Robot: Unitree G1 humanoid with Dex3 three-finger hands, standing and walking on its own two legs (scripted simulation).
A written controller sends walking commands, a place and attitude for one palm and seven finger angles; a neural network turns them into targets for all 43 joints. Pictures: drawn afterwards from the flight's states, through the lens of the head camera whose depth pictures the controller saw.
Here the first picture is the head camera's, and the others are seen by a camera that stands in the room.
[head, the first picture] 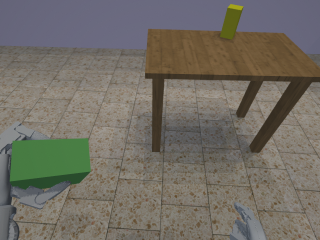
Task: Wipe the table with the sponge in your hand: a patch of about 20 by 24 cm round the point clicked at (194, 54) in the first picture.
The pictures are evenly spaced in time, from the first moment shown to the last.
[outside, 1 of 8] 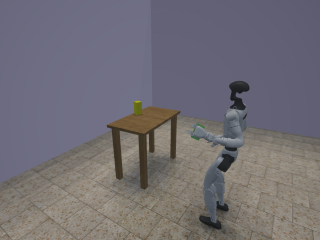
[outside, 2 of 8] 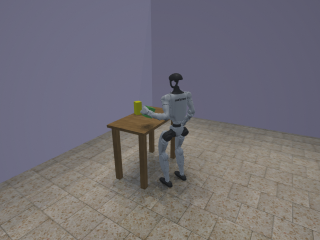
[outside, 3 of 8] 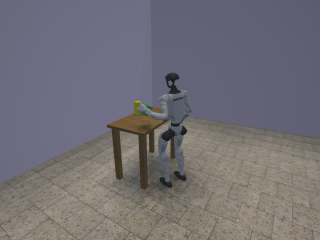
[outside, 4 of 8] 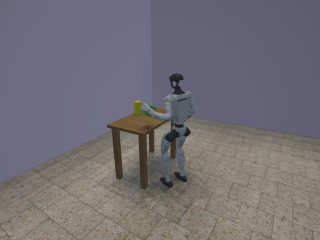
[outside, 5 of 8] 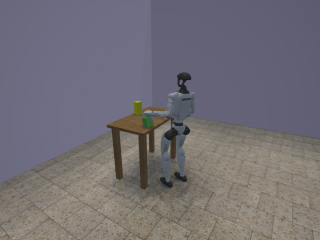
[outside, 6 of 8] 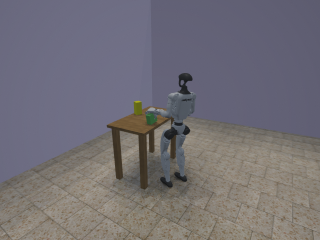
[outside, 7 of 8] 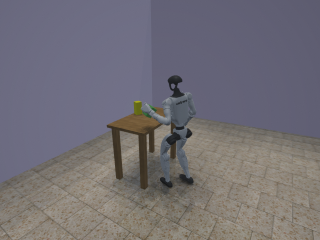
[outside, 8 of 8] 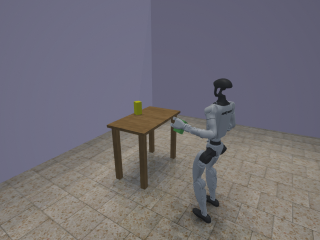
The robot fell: no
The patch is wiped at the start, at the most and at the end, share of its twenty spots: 0.00 1.00 1.00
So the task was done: yes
